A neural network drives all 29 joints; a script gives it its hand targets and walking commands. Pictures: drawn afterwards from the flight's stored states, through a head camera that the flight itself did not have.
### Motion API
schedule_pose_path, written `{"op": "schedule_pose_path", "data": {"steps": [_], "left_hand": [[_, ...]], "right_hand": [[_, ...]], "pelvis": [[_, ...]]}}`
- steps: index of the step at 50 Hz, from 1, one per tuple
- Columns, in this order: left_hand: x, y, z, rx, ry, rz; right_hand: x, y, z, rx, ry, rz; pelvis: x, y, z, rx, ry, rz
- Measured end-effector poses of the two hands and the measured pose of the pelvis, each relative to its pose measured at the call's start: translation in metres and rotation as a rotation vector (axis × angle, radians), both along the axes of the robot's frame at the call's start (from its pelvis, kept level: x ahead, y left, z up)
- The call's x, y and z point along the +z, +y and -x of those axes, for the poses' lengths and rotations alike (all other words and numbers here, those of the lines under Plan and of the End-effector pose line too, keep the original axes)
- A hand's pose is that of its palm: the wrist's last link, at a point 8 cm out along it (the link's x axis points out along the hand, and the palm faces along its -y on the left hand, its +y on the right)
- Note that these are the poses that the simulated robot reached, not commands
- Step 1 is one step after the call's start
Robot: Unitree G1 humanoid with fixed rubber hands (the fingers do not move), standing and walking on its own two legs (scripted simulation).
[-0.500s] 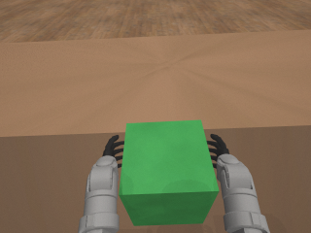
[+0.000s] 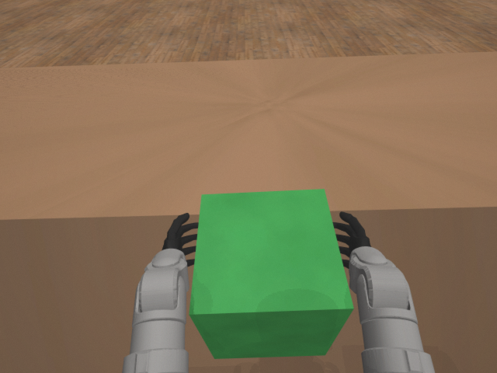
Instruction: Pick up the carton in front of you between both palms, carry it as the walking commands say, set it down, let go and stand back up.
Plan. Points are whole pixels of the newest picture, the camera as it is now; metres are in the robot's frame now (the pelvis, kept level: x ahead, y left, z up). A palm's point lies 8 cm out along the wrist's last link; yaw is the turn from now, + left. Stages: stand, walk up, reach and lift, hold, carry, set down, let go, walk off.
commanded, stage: carry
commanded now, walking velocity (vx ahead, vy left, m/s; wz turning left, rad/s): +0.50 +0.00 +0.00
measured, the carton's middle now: (266, 278) +0.29 +0.00 -0.01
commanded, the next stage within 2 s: none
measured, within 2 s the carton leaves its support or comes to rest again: neither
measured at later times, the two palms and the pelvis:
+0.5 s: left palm (174, 175) +0.48 +0.18 +0.08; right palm (319, 172) +0.48 -0.12 +0.08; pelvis +0.21 +0.03 -0.01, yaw -3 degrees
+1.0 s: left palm (204, 112) +0.78 +0.14 +0.06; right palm (308, 106) +0.80 -0.16 +0.06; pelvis +0.53 -0.03 +0.00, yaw +3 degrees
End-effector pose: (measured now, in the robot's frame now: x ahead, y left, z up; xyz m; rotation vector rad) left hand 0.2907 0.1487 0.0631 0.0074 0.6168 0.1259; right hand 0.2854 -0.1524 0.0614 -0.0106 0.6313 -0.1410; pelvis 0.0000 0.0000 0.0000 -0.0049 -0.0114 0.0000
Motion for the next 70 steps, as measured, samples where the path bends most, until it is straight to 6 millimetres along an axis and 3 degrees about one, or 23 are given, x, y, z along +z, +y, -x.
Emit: {"op": "schedule_pose_path", "data": {"steps": [7, 12, 16, 21, 25, 32, 36, 42, 46, 53, 61, 67, 70], "left_hand": [[0.010, 0.013, -0.035, 0.011, -0.006, 0.012], [0.017, 0.003, -0.075, 0.000, 0.034, 0.032], [0.014, 0.002, -0.099, 0.034, 0.066, 0.054], [0.014, 0.023, -0.140, 0.074, 0.064, 0.068], [0.018, 0.029, -0.188, 0.060, 0.069, 0.069], [0.031, 0.010, -0.285, -0.020, 0.094, 0.064], [0.024, 0.000, -0.338, -0.024, 0.077, 0.059], [-0.003, -0.009, -0.415, 0.036, 0.084, 0.031], [-0.012, -0.006, -0.449, 0.098, 0.166, 0.040], [0.010, -0.005, -0.525, 0.135, 0.147, 0.036], [0.032, -0.008, -0.653, 0.065, 0.038, 0.035], [0.014, 0.006, -0.761, 0.029, 0.018, 0.063], [0.005, 0.010, -0.805, 0.014, 0.088, 0.068]], "right_hand": [[0.013, 0.013, -0.036, -0.014, -0.006, -0.012], [0.013, 0.004, -0.065, -0.048, 0.033, -0.024], [0.016, 0.003, -0.098, -0.042, 0.065, -0.037], [0.020, 0.024, -0.151, -0.013, 0.063, -0.038], [0.019, 0.030, -0.192, -0.030, 0.067, -0.042], [0.031, 0.012, -0.263, -0.117, 0.089, -0.054], [0.027, 0.002, -0.319, -0.114, 0.073, -0.053], [-0.005, -0.008, -0.417, -0.043, 0.084, -0.065], [-0.012, -0.005, -0.468, 0.018, 0.168, -0.048], [0.006, -0.004, -0.554, 0.065, 0.150, -0.043], [0.026, -0.007, -0.660, -0.006, 0.038, -0.056], [0.015, 0.007, -0.757, -0.049, 0.016, -0.039], [0.008, 0.011, -0.795, -0.074, 0.085, -0.040]], "pelvis": [[-0.008, 0.010, -0.041, -0.029, 0.061, -0.009], [-0.009, 0.005, -0.080, -0.017, 0.086, 0.024], [-0.006, 0.004, -0.116, 0.019, 0.111, 0.005], [-0.008, 0.015, -0.167, 0.004, 0.103, -0.027], [-0.009, 0.026, -0.212, -0.045, 0.101, -0.021], [0.006, 0.027, -0.292, -0.035, 0.117, 0.026], [0.000, 0.016, -0.347, -0.024, 0.107, 0.029], [-0.026, -0.010, -0.440, 0.018, 0.061, 0.031], [-0.012, -0.022, -0.484, 0.047, 0.072, 0.015], [0.010, -0.029, -0.569, 0.042, 0.091, -0.028], [0.002, -0.013, -0.685, 0.020, 0.080, -0.033], [-0.024, 0.009, -0.785, -0.020, 0.055, -0.038], [-0.018, 0.018, -0.820, -0.038, 0.065, -0.030]]}}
